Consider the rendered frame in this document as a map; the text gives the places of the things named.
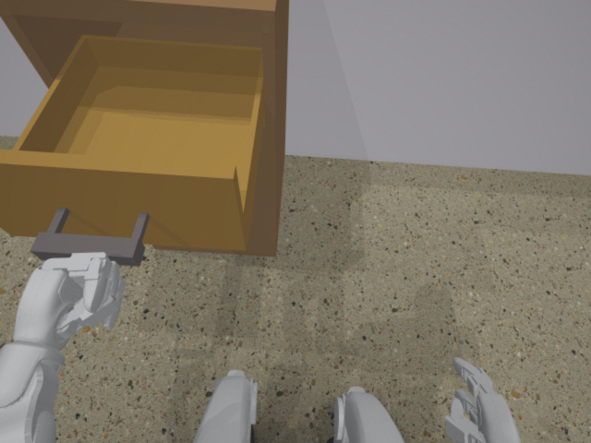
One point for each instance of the robot right hand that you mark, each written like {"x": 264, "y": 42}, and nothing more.
{"x": 491, "y": 420}

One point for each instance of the robot thigh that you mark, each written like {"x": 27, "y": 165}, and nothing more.
{"x": 230, "y": 413}
{"x": 360, "y": 418}

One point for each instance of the cabinet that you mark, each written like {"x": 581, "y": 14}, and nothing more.
{"x": 48, "y": 30}

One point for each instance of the drawer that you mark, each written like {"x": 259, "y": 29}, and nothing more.
{"x": 133, "y": 125}

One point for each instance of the robot left hand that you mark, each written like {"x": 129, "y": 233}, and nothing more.
{"x": 85, "y": 281}

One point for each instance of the handle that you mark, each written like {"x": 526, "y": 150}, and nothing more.
{"x": 125, "y": 251}

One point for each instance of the right robot thigh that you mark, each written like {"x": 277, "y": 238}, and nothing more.
{"x": 360, "y": 418}

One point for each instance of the left robot thigh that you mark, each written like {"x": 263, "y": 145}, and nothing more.
{"x": 230, "y": 413}

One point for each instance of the robot left forearm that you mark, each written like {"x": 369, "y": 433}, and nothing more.
{"x": 29, "y": 384}

